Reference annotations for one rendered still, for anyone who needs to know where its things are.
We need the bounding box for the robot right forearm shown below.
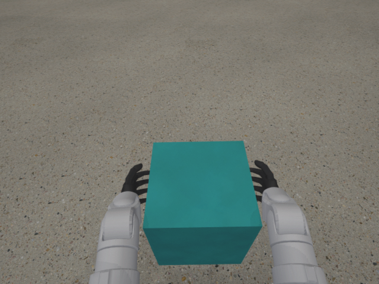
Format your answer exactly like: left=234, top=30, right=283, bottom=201
left=262, top=187, right=327, bottom=284

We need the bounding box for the robot left forearm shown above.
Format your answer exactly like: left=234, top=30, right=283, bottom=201
left=89, top=191, right=142, bottom=284

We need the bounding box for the carton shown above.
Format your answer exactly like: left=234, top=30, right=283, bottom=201
left=143, top=141, right=262, bottom=265

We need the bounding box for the right robot hand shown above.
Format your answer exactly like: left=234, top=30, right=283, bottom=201
left=250, top=160, right=279, bottom=202

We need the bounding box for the left robot hand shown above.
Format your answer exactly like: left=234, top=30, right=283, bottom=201
left=121, top=163, right=150, bottom=204

